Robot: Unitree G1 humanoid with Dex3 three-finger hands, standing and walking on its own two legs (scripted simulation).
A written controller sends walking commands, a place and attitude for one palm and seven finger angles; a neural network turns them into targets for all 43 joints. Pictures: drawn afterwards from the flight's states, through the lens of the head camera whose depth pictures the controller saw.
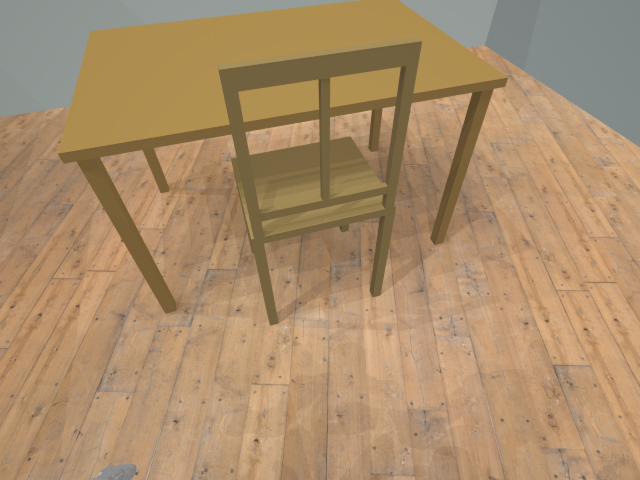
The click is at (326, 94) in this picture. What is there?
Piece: chair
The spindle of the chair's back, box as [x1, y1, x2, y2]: [319, 78, 329, 199]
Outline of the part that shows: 329,78 319,79 320,186 322,199 329,198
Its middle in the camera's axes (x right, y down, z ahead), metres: +0.01 -0.22 +0.92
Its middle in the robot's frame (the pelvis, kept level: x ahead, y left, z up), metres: +0.84 +0.03 -0.05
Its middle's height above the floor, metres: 0.72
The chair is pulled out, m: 0.00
